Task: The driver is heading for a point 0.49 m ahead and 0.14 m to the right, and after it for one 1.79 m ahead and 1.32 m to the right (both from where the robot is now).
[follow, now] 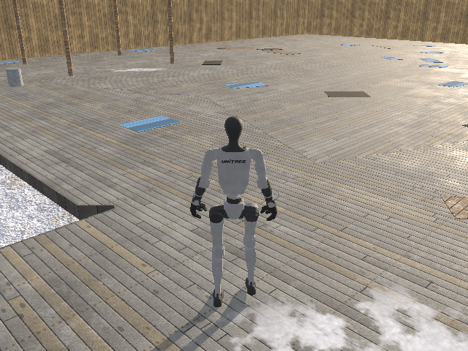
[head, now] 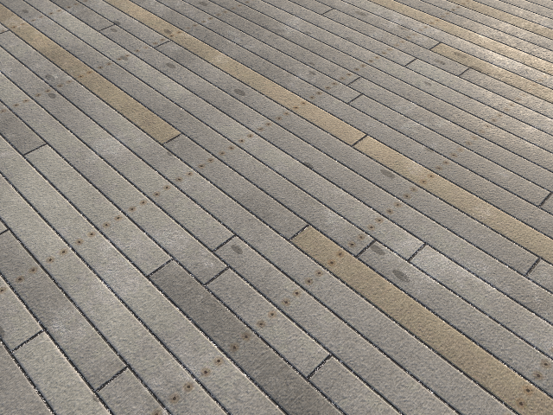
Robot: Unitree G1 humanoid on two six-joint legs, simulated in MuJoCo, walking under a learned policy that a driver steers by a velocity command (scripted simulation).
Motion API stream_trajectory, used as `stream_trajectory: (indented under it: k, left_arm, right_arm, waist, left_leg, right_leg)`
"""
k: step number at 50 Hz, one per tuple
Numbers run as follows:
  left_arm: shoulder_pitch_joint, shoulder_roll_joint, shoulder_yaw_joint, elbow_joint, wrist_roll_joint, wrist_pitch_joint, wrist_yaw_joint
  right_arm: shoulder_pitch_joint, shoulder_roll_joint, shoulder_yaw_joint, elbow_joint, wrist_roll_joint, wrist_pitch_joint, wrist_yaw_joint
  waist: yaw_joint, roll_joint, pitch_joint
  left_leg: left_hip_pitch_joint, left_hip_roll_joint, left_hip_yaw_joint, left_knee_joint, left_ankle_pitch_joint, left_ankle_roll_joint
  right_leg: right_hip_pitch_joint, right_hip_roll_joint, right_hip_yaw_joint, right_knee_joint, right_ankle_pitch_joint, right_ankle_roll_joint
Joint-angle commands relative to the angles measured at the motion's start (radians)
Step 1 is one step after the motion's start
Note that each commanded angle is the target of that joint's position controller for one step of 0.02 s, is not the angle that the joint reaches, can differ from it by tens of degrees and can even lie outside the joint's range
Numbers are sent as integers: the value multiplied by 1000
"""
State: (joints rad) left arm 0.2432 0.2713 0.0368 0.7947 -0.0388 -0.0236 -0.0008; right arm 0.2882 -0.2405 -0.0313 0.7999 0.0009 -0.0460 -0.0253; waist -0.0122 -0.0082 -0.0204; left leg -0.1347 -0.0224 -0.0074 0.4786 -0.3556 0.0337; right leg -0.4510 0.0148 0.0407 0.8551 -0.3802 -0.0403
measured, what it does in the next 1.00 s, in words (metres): walks ahead, turning right: right foot, then left foot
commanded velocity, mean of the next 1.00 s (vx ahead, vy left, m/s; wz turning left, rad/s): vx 0.87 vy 0.00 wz -0.36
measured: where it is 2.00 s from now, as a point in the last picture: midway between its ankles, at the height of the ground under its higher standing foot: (527, 159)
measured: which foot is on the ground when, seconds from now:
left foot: down 0.00-0.30, up 0.32-0.78, down 0.80-1.00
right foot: up 0.00-0.26, down 0.28-0.80, up 0.82-1.00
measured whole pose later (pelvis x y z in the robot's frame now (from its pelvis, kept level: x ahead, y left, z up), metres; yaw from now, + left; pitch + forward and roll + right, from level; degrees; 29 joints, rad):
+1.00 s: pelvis +0.73 -0.32 +0.00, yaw -23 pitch -2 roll +3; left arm 0.25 0.27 0.02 0.75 -0.05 -0.06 -0.01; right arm 0.38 -0.25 -0.06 0.82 -0.01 -0.12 0.03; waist -0.04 -0.04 0.04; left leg -0.16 -0.11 0.16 0.41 -0.23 0.11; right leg -0.58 -0.10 0.12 1.31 -0.21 -0.09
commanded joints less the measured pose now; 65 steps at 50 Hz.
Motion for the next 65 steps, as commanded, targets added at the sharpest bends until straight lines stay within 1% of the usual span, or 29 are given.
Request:
stream_trajectory:
  k: [1, 6, 11, 14, 15, 16, 17, 18, 19, 20, 22, 26, 33, 37, 39, 40, 41, 42, 43, 44, 45, 46, 49, 55, 60, 62, 63, 64, 65]
  left_arm:
    - [-150, 91, 26, -115, -7, -47, -10]
    - [-193, 53, 3, -159, 5, -30, -48]
    - [-213, 74, -3, -211, -1, -17, -68]
    - [205, 223, 82, -122, -18, -3, -52]
    - [401, 315, 120, -56, -29, 10, -31]
    - [300, 418, 123, -97, -16, -2, -31]
    - [292, 298, 88, -149, -1, -27, -40]
    - [285, 257, 76, -132, 18, -43, -42]
    - [240, 247, 70, -134, 27, -54, -44]
    - [157, 221, 62, -150, 35, -57, -42]
    - [49, 143, 36, -184, 51, -61, -36]
    - [97, 111, 18, -134, 36, -83, -18]
    - [222, 145, 18, -35, 44, -100, 13]
    - [230, 197, 30, -6, 60, -59, 43]
    - [146, 231, 39, -2, 94, -26, 47]
    - [47, 205, 25, -27, 84, -19, 38]
    - [297, -22, -28, -30, 37, -45, 10]
    - [214, 122, -11, -33, -27, -90, -5]
    - [69, 151, 3, -92, -65, -102, -13]
    - [7, 120, -9, -118, -52, -103, -13]
    - [-6, 102, -4, -115, -20, -92, -11]
    - [53, 92, 1, -93, -17, -70, -14]
    - [129, 57, 4, -50, -17, -16, -10]
    - [-100, 49, 6, -125, -3, -27, -12]
    - [-195, 52, 17, -178, -6, -63, -72]
    - [-78, 104, 47, -161, -22, -45, -78]
    - [94, 134, 63, -133, -18, -27, -75]
    - [397, 234, 108, -59, -13, -6, -57]
    - [496, 245, 107, -5, -9, 6, -32]
  right_arm:
    - [51, -145, -52, -30, 8, -52, -8]
    - [-12, -189, -67, -38, 4, -56, 10]
    - [16, -256, -88, -28, 11, -42, 28]
    - [-30, -276, -84, -57, 5, -25, 21]
    - [-27, -190, -54, -81, -23, -43, 19]
    - [51, -41, -5, -169, -9, -85, 29]
    - [-89, -189, -24, -186, 24, -124, 33]
    - [-177, -218, -35, -214, 58, -140, 32]
    - [-172, -187, -22, -209, 36, -150, 22]
    - [-141, -173, -23, -195, 5, -147, 17]
    - [-31, -165, -28, -143, 10, -106, 29]
    - [-140, -119, -14, -160, 1, -52, 28]
    - [-358, -86, 1, -205, 48, -91, 93]
    - [-295, -139, -29, -232, 40, -83, 112]
    - [55, -218, -65, -161, 51, -50, 76]
    - [314, -243, -71, -104, 33, -25, 44]
    - [328, -303, -83, -98, 8, -45, 50]
    - [289, -169, -61, -97, -3, -52, 39]
    - [215, -158, -55, -110, -19, -60, 30]
    - [161, -141, -52, -93, -27, -72, 39]
    - [103, -105, -43, -86, -32, -87, 46]
    - [58, -81, -34, -82, -41, -95, 50]
    - [12, -79, -40, -46, -3, -102, 59]
    - [39, -99, -35, -20, -24, -112, 30]
    - [114, -195, -43, -3, -25, -75, -16]
    - [103, -240, -54, -22, -19, -40, -48]
    - [27, -288, -69, -52, -10, -29, -54]
    - [-93, -300, -74, -93, -15, -27, -43]
    - [-160, -163, -40, -105, -6, -50, -2]
  waist:
    - [-61, 69, 127]
    - [-60, 103, 113]
    - [-46, 78, 147]
    - [210, 95, -107]
    - [269, -83, -158]
    - [96, -402, -295]
    - [179, -181, -309]
    - [169, -109, -146]
    - [117, 3, -77]
    - [56, 25, -50]
    - [-17, -45, -11]
    - [13, -49, 115]
    - [104, -33, 174]
    - [9, -124, 74]
    - [-194, -138, -71]
    - [-325, -84, -209]
    - [-133, 409, -383]
    - [-192, 196, -400]
    - [-162, 157, -199]
    - [-115, -50, -67]
    - [-63, -68, -5]
    - [-10, -41, 39]
    - [39, 41, 88]
    - [-23, 8, 183]
    - [-30, 48, 122]
    - [56, 144, 17]
    - [165, 191, -17]
    - [319, 163, -113]
    - [340, -109, -64]
  left_leg:
    - [316, 386, -389, -341, -192, 184]
    - [159, 277, -14, -376, 96, 101]
    - [135, 295, 152, -341, 316, 77]
    - [-17, 246, 256, 259, 1072, 20]
    - [-342, 185, 214, 645, 551, -40]
    - [-681, -27, 44, 1017, -181, -72]
    - [-759, 17, -147, 1057, -90, -17]
    - [-829, 41, -116, 1036, -24, 9]
    - [-768, 91, -117, 946, 26, 21]
    - [-670, 127, -130, 849, 79, 20]
    - [-561, 180, -109, 769, 153, 10]
    - [-632, 180, -22, 573, 375, -37]
    - [-549, 51, 50, 91, 702, 21]
    - [-425, -84, 144, 62, 465, 78]
    - [-143, -61, 84, 78, 346, 128]
    - [239, 73, -55, 127, 238, 143]
    - [696, 385, -667, 73, -174, 397]
    - [631, 364, -849, -161, -501, 311]
    - [465, 358, -703, -205, -429, 248]
    - [286, 337, -594, -262, -278, 202]
    - [155, 304, -484, -269, -160, 182]
    - [37, 261, -371, -288, -88, 157]
    - [-96, 218, -138, -335, 95, 93]
    - [-101, 118, 177, -391, 427, 17]
    - [187, 158, 273, -248, 1131, -83]
    - [255, 195, 285, -35, 1647, -80]
    - [182, 251, 259, 153, 1697, -69]
    - [53, 241, 224, 463, 1625, -49]
    - [-194, 47, 229, 951, 538, -51]
  right_leg:
    - [-576, -121, 115, 171, 45, -10]
    - [-370, -162, -24, 49, 249, 53]
    - [-204, -116, -149, -82, 209, -29]
    - [401, 76, -251, -77, 143, -128]
    - [733, 4, -34, -115, 84, -165]
    - [888, -267, 741, -505, -536, -377]
    - [865, -319, 922, -671, -661, -325]
    - [759, -319, 838, -671, -521, -285]
    - [596, -285, 710, -636, -324, -267]
    - [448, -241, 591, -608, -199, -250]
    - [291, -180, 401, -641, -92, -240]
    - [192, -107, 130, -717, 178, -184]
    - [387, -139, -99, -815, 495, -39]
    - [636, -204, -116, -565, 1384, 3]
    - [643, -243, -59, -193, 1592, -49]
    - [397, -208, -50, 171, 1318, -82]
    - [-138, 91, 54, 748, -12, 16]
    - [-228, 55, 172, 741, -16, -68]
    - [-271, 4, 149, 721, 18, -85]
    - [-260, -41, 128, 628, 57, -93]
    - [-235, -88, 129, 546, 110, -86]
    - [-168, -126, 140, 522, 147, -78]
    - [-162, -192, 121, 481, 191, -44]
    - [-289, -157, -9, 177, 526, -5]
    - [-190, -14, -214, -139, 582, -68]
    - [-15, 85, -274, -90, 467, -87]
    - [141, 72, -236, -81, 360, -121]
    - [446, 47, -131, -110, 340, -171]
    - [619, -1, -32, -207, 443, -215]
